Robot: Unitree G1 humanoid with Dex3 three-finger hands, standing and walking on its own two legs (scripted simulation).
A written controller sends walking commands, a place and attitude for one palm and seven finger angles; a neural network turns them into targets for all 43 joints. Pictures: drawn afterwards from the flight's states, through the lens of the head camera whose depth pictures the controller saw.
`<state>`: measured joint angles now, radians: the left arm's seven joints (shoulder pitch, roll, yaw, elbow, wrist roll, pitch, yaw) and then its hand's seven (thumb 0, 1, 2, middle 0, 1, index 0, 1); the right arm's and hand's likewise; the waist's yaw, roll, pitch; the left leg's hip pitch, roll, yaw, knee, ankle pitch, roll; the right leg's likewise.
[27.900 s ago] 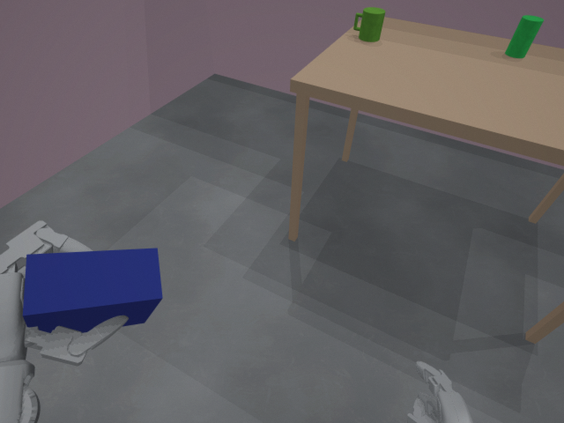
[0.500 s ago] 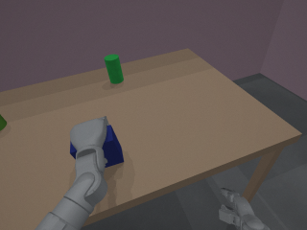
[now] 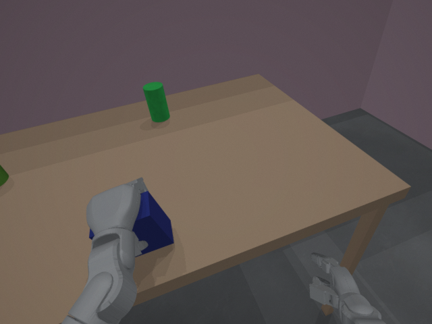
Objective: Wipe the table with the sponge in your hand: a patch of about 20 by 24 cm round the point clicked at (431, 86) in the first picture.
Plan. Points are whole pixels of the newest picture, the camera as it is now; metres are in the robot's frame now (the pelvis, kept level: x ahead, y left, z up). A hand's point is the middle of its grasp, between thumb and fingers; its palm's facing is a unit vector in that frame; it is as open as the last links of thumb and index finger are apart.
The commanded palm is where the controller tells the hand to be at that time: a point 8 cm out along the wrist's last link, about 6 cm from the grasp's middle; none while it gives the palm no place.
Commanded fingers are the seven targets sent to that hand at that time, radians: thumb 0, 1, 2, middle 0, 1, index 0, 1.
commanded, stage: slide back across to the middle lane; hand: left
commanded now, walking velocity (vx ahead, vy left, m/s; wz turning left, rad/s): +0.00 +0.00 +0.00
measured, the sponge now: (138, 232) +0.27 +0.20 +0.06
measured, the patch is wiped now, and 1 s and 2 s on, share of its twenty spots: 1.00 1.00 1.00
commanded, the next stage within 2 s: wipe forward along the middle lane in 0.50 s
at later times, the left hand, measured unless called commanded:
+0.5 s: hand (100, 234) +0.23 +0.24 +0.10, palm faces +0.15 -0.24 -0.96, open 9.7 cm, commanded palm +0.19 +0.25 +0.15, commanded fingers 0.00 0.10 1.30 -1.20 -1.60 -1.20 -1.60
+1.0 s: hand (93, 229) +0.25 +0.27 +0.09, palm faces +0.03 -0.10 -0.99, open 9.7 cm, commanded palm +0.23 +0.28 +0.13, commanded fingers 0.00 0.10 1.30 -1.20 -1.60 -1.20 -1.60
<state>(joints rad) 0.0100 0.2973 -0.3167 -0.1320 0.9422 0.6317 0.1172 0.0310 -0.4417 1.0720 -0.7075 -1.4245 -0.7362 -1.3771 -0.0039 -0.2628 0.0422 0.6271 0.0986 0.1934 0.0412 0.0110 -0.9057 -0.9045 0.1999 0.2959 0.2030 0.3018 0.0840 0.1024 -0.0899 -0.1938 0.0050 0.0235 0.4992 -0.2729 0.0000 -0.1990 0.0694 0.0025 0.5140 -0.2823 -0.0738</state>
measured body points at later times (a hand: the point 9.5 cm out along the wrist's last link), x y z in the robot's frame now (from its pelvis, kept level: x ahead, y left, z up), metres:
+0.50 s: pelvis -0.01 +0.00 +0.00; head -0.05 -0.04 +0.45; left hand +0.22 +0.25 +0.16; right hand +0.24 -0.20 -0.06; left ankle +0.00 +0.12 -0.74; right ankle +0.00 -0.07 -0.74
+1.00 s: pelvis -0.01 +0.00 +0.00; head -0.04 -0.04 +0.45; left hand +0.24 +0.27 +0.14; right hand +0.23 -0.20 -0.08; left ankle +0.00 +0.12 -0.74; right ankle +0.00 -0.07 -0.74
